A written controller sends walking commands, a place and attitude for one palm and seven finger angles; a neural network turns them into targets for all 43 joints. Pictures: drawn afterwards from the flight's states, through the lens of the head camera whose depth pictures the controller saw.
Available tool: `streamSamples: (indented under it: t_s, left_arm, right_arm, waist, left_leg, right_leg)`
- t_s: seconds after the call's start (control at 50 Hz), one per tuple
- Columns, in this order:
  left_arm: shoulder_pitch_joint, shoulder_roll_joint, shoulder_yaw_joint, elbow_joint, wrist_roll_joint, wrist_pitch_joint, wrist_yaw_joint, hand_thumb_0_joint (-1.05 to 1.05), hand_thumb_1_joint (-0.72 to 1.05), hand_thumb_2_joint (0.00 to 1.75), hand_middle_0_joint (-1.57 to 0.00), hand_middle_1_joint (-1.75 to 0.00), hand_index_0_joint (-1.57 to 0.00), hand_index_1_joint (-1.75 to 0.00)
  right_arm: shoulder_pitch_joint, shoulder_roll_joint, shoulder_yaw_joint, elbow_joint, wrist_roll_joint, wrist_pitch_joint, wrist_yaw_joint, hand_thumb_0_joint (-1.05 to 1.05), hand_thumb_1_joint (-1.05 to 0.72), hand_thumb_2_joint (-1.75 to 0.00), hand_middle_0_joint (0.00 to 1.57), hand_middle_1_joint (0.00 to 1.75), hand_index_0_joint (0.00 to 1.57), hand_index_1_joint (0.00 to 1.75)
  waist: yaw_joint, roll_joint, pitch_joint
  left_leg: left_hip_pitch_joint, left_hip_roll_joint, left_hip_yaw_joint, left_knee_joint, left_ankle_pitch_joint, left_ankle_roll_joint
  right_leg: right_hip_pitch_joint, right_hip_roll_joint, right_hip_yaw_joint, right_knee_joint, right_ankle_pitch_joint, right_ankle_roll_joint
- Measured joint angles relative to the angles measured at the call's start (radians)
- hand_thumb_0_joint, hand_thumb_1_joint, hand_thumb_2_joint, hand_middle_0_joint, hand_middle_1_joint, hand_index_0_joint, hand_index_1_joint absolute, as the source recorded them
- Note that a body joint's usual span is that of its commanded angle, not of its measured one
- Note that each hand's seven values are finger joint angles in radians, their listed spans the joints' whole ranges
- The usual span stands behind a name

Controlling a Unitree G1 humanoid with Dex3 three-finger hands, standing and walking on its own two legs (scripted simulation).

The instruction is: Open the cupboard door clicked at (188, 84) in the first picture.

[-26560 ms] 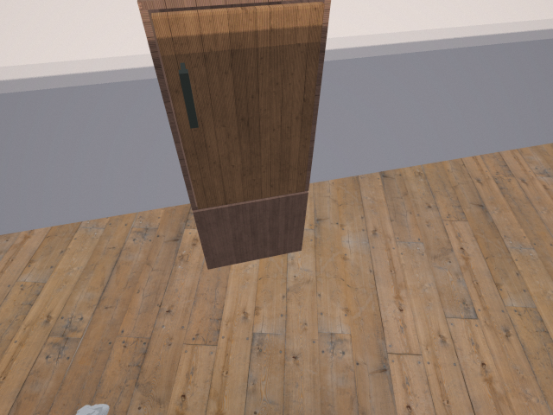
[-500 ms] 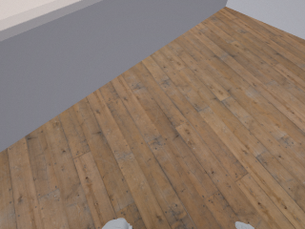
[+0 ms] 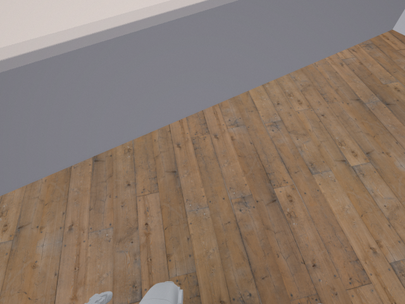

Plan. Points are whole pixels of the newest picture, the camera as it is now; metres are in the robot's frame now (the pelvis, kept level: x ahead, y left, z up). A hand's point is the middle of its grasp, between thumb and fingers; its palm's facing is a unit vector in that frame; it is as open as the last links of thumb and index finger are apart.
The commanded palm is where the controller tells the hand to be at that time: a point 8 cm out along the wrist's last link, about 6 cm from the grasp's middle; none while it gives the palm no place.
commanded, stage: turn to face it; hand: left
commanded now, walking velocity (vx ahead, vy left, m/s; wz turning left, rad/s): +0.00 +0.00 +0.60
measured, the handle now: out of the picture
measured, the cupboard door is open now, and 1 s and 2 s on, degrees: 46 46 46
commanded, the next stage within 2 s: none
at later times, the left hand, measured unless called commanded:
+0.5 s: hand out of the picture +0.05 +0.21 -0.16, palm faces +0.32 -0.90 -0.30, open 7.4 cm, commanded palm none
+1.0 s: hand out of the picture -0.04 +0.19 -0.18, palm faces +0.61 -0.75 -0.25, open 7.4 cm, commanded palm none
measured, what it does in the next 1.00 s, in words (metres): steps on the spot, turning left: left foot, then right foot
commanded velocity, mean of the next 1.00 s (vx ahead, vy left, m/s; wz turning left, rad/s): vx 0.00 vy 0.00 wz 0.60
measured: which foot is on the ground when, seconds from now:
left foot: up 0.00-0.16, down 0.18-0.50, up 0.52-0.82, down 0.84-1.00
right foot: down 0.00-0.18, up 0.20-0.48, down 0.50-0.84, up 0.86-1.00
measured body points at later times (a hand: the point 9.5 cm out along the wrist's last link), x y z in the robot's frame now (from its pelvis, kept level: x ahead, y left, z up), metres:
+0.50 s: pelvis +0.02 -0.03 -0.01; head +0.08 -0.02 +0.44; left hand +0.03 +0.26 -0.14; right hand +0.18 -0.25 -0.16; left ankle +0.00 +0.12 -0.74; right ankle +0.06 -0.15 -0.74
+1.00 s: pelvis +0.03 -0.03 -0.01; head +0.07 +0.02 +0.44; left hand -0.07 +0.22 -0.16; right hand +0.27 -0.17 -0.14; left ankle -0.02 +0.07 -0.74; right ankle +0.10 -0.16 -0.67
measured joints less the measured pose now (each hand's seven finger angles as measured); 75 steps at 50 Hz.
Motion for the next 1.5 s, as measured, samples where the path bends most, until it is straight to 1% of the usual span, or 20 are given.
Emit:
streamSamples:
  t_s: [0.14,0.16,0.18,0.22,0.3,0.38,0.48,0.56,0.64,0.78,0.82,0.84,0.9,0.98,1.08,1.16,1.22,1.3,1.4,1.5]
  left_arm:
    - [0.022,0.003,0.002,0.02,0.0,-0.007,-0.009,0.01,0.91,0.9,-0.2,-0.3,-0.2,-0.3]
    - [0.031,0.008,0.005,0.022,-0.004,-0.006,-0.012,0.01,0.91,0.9,-0.2,-0.3,-0.2,-0.3]
    - [0.039,0.013,0.008,0.024,-0.008,0.0,-0.014,0.01,0.91,0.9,-0.2,-0.3,-0.2,-0.3]
    - [0.026,0.036,0.017,0.038,-0.01,0.027,-0.012,0.01,0.91,0.9,-0.2,-0.3,-0.2,-0.3]
    - [-0.008,0.06,0.033,0.056,-0.01,0.054,-0.011,0.01,0.91,0.9,-0.2,-0.3,-0.2,-0.3]
    - [-0.027,0.063,0.037,0.035,-0.012,0.047,-0.018,0.01,0.91,0.9,-0.2,-0.3,-0.2,-0.3]
    - [-0.035,0.059,0.031,0.005,-0.015,0.023,-0.019,0.01,0.91,0.9,-0.2,-0.3,-0.2,-0.3]
    - [-0.028,0.03,0.016,-0.005,-0.004,-0.002,-0.006,0.01,0.91,0.9,-0.2,-0.3,-0.2,-0.3]
    - [-0.003,0.005,0.004,0.003,-0.002,0.001,0.001,0.01,0.91,0.9,-0.2,-0.3,-0.2,-0.3]
    - [0.021,0.002,-0.001,0.021,0.002,-0.004,-0.007,0.01,0.91,0.9,-0.2,-0.3,-0.2,-0.3]
    - [0.034,0.01,0.005,0.026,-0.004,-0.001,-0.011,0.01,0.91,0.9,-0.2,-0.3,-0.2,-0.3]
    - [0.044,0.013,0.009,0.026,-0.008,0.005,-0.014,0.01,0.91,0.9,-0.2,-0.3,-0.2,-0.3]
    - [0.021,0.045,0.022,0.046,-0.01,0.041,-0.011,0.01,0.91,0.9,-0.2,-0.3,-0.2,-0.3]
    - [-0.014,0.063,0.036,0.053,-0.009,0.054,-0.014,0.01,0.91,0.9,-0.2,-0.3,-0.2,-0.3]
    - [-0.035,0.062,0.035,0.023,-0.013,0.042,-0.017,0.01,0.91,0.9,-0.2,-0.3,-0.2,-0.3]
    - [-0.038,0.061,0.028,-0.004,-0.015,0.02,-0.017,0.01,0.91,0.9,-0.2,-0.3,-0.2,-0.3]
    - [-0.034,0.038,0.017,-0.008,-0.005,-0.002,-0.008,0.01,0.91,0.9,-0.2,-0.3,-0.2,-0.3]
    - [-0.006,0.007,0.003,0.001,-0.005,0.0,0.001,0.01,0.91,0.9,-0.2,-0.3,-0.2,-0.3]
    - [0.015,-0.006,-0.006,0.015,-0.002,-0.006,-0.003,0.01,0.91,0.9,-0.2,-0.3,-0.2,-0.3]
    - [0.041,0.008,0.002,0.029,-0.004,-0.003,-0.011,0.01,0.91,0.9,-0.2,-0.3,-0.2,-0.3]
  right_arm:
    - [-0.022,0.021,0.021,-0.012,0.004,-0.014,0.006,0.0,-0.91,-0.9,0.2,0.3,0.2,0.29]
    - [-0.024,0.02,0.024,-0.019,0.003,-0.02,0.007,0.0,-0.91,-0.9,0.2,0.3,0.2,0.29]
    - [-0.024,0.017,0.025,-0.028,-0.001,-0.03,0.008,0.0,-0.91,-0.9,0.2,0.3,0.2,0.29]
    - [-0.033,0.029,0.027,-0.033,-0.004,-0.046,0.001,0.0,-0.91,-0.9,0.2,0.3,0.2,0.29]
    - [-0.011,0.039,0.034,-0.032,-0.009,-0.053,-0.019,0.0,-0.9,-0.9,0.21,0.3,0.2,0.29]
    - [0.011,0.033,0.034,-0.014,-0.012,-0.046,-0.022,0.0,-0.9,-0.89,0.21,0.3,0.21,0.29]
    - [0.036,0.021,0.02,-0.004,-0.01,-0.029,-0.019,0.0,-0.9,-0.89,0.21,0.3,0.21,0.3]
    - [0.031,-0.007,-0.001,0.006,-0.002,-0.007,-0.015,0.0,-0.9,-0.89,0.21,0.3,0.21,0.29]
    - [0.014,-0.01,-0.004,0.011,-0.001,0.003,-0.005,0.0,-0.91,-0.9,0.2,0.3,0.2,0.29]
    - [-0.022,0.018,0.015,-0.005,0.006,-0.007,0.008,0.0,-0.91,-0.9,0.2,0.3,0.2,0.29]
    - [-0.028,0.02,0.022,-0.019,0.004,-0.019,0.009,0.0,-0.91,-0.9,0.2,0.3,0.2,0.29]
    - [-0.027,0.015,0.023,-0.029,0.001,-0.03,0.01,0.0,-0.91,-0.9,0.2,0.3,0.2,0.29]
    - [-0.034,0.032,0.029,-0.038,-0.006,-0.05,-0.002,0.0,-0.91,-0.9,0.2,0.3,0.2,0.29]
    - [-0.01,0.04,0.036,-0.032,-0.01,-0.052,-0.021,0.0,-0.9,-0.89,0.21,0.3,0.21,0.29]
    - [0.018,0.034,0.032,-0.012,-0.013,-0.042,-0.021,0.0,-0.9,-0.89,0.21,0.3,0.21,0.29]
    - [0.04,0.026,0.02,-0.005,-0.008,-0.026,-0.018,0.0,-0.9,-0.89,0.21,0.3,0.21,0.3]
    - [0.035,0.004,0.003,0.006,-0.003,-0.011,-0.014,0.0,-0.9,-0.89,0.21,0.3,0.21,0.29]
    - [0.022,-0.009,-0.005,0.019,-0.003,0.002,-0.004,0.0,-0.9,-0.9,0.2,0.3,0.2,0.29]
    - [0.002,0.005,0.008,0.016,0.003,-0.001,0.004,0.0,-0.91,-0.9,0.2,0.3,0.2,0.29]
    - [-0.031,0.016,0.023,-0.004,0.003,-0.015,0.008,0.0,-0.91,-0.9,0.2,0.3,0.2,0.29]
  waist:
    - [0.023,-0.053,0.012]
    - [0.025,-0.056,0.008]
    - [0.024,-0.051,0.001]
    - [0.026,-0.072,0.011]
    - [0.027,-0.063,0.006]
    - [0.027,-0.033,0.0]
    - [0.013,0.003,-0.013]
    - [0.01,0.029,-0.006]
    - [0.001,0.01,0.002]
    - [0.021,-0.049,0.015]
    - [0.024,-0.058,0.011]
    - [0.023,-0.05,0.001]
    - [0.028,-0.076,0.012]
    - [0.031,-0.063,0.007]
    - [0.023,-0.02,-0.002]
    - [0.011,0.002,-0.016]
    - [0.01,0.025,-0.007]
    - [-0.001,0.02,-0.002]
    - [0.004,-0.026,0.008]
    - [0.025,-0.059,0.015]
  left_leg:
    - [0.154,0.006,0.077,-0.394,0.059,0.013]
    - [0.187,0.005,0.083,-0.471,0.127,0.022]
    - [0.197,0.006,0.075,-0.509,0.184,0.065]
    - [0.171,-0.006,0.06,-0.46,0.158,0.094]
    - [0.178,-0.008,0.008,-0.495,0.163,0.073]
    - [0.196,-0.006,-0.043,-0.551,0.2,0.061]
    - [0.171,-0.011,-0.112,-0.52,0.191,0.027]
    - [0.054,-0.033,-0.104,-0.19,-0.019,0.027]
    - [0.003,-0.013,-0.021,0.009,-0.012,0.006]
    - [0.12,0.005,0.06,-0.308,0.017,0.007]
    - [0.179,0.001,0.073,-0.454,0.113,0.019]
    - [0.192,0.006,0.059,-0.502,0.198,0.05]
    - [0.161,-0.013,0.039,-0.447,0.16,0.088]
    - [0.177,-0.021,-0.01,-0.511,0.183,0.073]
    - [0.188,-0.019,-0.073,-0.563,0.219,0.059]
    - [0.153,-0.031,-0.128,-0.517,0.201,0.03]
    - [0.067,-0.043,-0.116,-0.264,0.01,0.028]
    - [-0.008,-0.022,-0.04,0.027,0.004,0.006]
    - [0.054,0.005,0.034,-0.151,0.009,-0.006]
    - [0.161,0.0,0.079,-0.427,0.096,0.018]
  right_leg:
    - [0.02,-0.051,-0.098,0.03,-0.039,0.018]
    - [0.009,-0.059,-0.109,0.065,-0.06,0.024]
    - [-0.021,-0.063,-0.109,0.128,-0.081,0.037]
    - [-0.104,-0.053,-0.024,0.321,-0.199,0.066]
    - [-0.22,-0.004,0.082,0.53,-0.164,0.088]
    - [-0.214,0.018,0.114,0.42,-0.122,0.089]
    - [-0.089,0.057,0.108,0.108,-0.036,0.077]
    - [-0.05,0.043,0.063,0.061,-0.015,0.01]
    - [0.006,0.011,0.019,0.003,-0.001,0.004]
    - [0.037,-0.038,-0.065,-0.004,-0.016,0.019]
    - [0.02,-0.053,-0.088,0.051,-0.049,0.031]
    - [-0.009,-0.055,-0.093,0.111,-0.071,0.042]
    - [-0.132,-0.036,0.023,0.388,-0.212,0.073]
    - [-0.225,0.002,0.102,0.526,-0.14,0.086]
    - [-0.189,0.032,0.123,0.352,-0.119,0.084]
    - [-0.065,0.059,0.113,0.062,-0.026,0.071]
    - [-0.048,0.048,0.072,0.056,-0.002,0.005]
    - [0.011,0.021,0.023,0.003,-0.012,0.004]
    - [0.058,-0.019,-0.039,-0.04,-0.005,0.011]
    - [0.051,-0.056,-0.103,0.04,-0.062,0.036]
